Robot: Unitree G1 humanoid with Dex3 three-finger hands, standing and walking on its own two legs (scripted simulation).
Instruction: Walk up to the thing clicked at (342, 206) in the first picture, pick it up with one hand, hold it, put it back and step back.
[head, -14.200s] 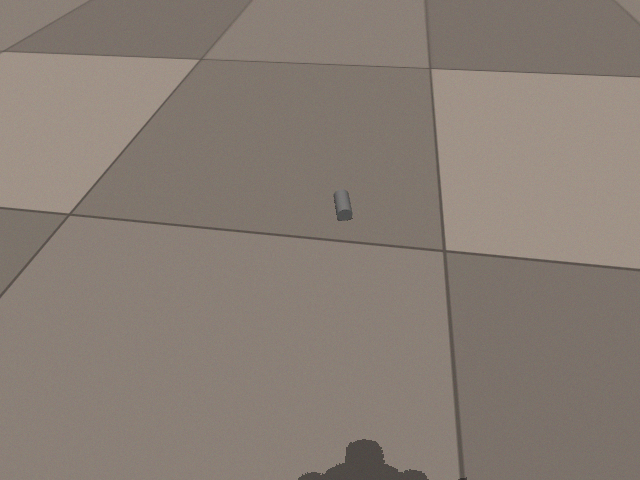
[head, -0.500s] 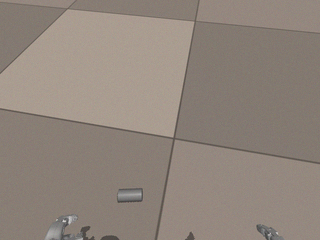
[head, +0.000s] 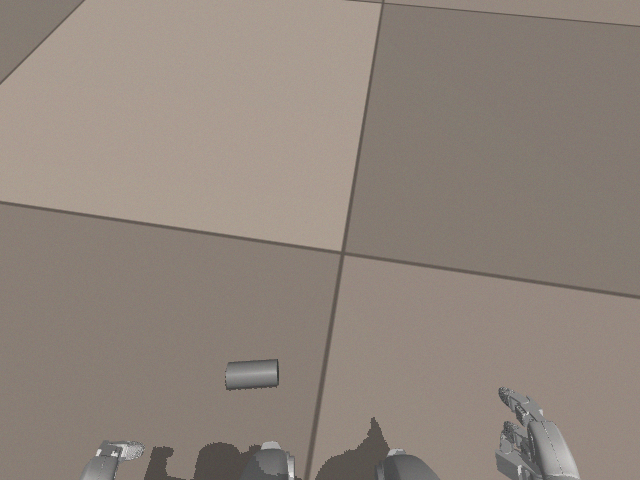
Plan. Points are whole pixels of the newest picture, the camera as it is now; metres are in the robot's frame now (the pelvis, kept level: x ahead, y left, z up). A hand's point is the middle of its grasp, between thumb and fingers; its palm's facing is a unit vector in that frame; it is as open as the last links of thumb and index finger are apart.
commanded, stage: rise first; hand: left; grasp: from above
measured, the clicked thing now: (253, 373) +0.42 +0.20 -0.66
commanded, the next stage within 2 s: none
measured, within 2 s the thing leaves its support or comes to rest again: neither
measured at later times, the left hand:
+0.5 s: hand out of the picture +0.12 +0.26 -0.19, palm faces -0.22 -0.84 -0.50, open 14.3 cm
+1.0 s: hand (192, 429) +0.25 +0.27 -0.39, palm faces -0.46 -0.38 -0.80, open 14.0 cm
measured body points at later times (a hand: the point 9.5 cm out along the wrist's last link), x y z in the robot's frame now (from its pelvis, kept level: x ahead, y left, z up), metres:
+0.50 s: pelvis -0.02 +0.00 -0.06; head +0.10 +0.02 +0.38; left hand +0.13 +0.30 -0.16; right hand +0.17 -0.24 -0.15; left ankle +0.02 +0.12 -0.66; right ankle -0.02 -0.13 -0.66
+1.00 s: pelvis -0.08 -0.01 -0.24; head +0.12 +0.00 +0.16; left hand +0.27 +0.29 -0.34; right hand +0.08 -0.28 -0.37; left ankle +0.02 +0.12 -0.66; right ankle -0.02 -0.13 -0.66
